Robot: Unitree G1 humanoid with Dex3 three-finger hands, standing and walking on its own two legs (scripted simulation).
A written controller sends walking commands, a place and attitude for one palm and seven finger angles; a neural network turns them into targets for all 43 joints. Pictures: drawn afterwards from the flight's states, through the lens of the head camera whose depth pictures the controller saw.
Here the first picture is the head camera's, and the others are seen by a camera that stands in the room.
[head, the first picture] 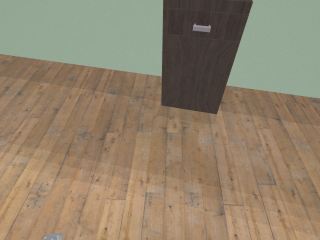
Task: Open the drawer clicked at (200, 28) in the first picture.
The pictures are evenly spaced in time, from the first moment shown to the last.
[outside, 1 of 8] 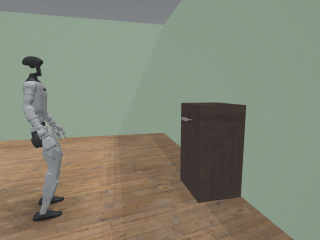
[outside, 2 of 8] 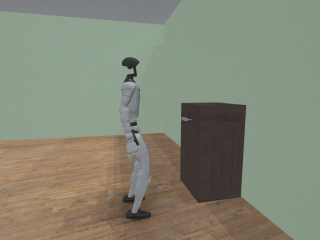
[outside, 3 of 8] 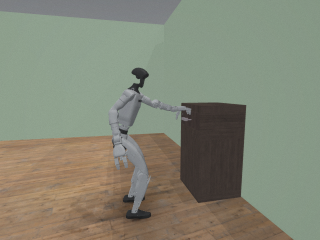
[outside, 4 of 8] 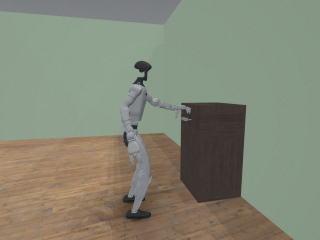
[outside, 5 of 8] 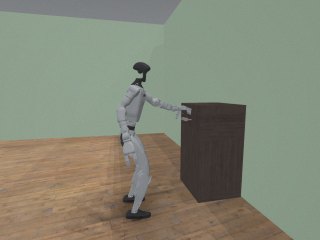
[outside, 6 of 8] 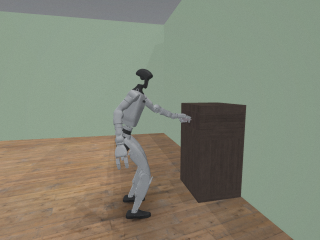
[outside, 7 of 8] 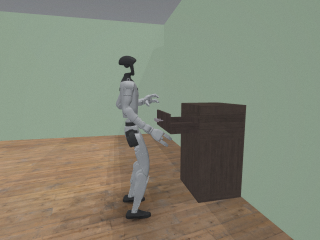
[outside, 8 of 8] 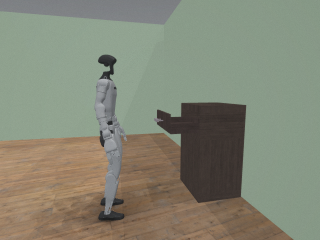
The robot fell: no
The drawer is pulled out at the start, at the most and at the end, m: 0.00 0.30 0.29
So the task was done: yes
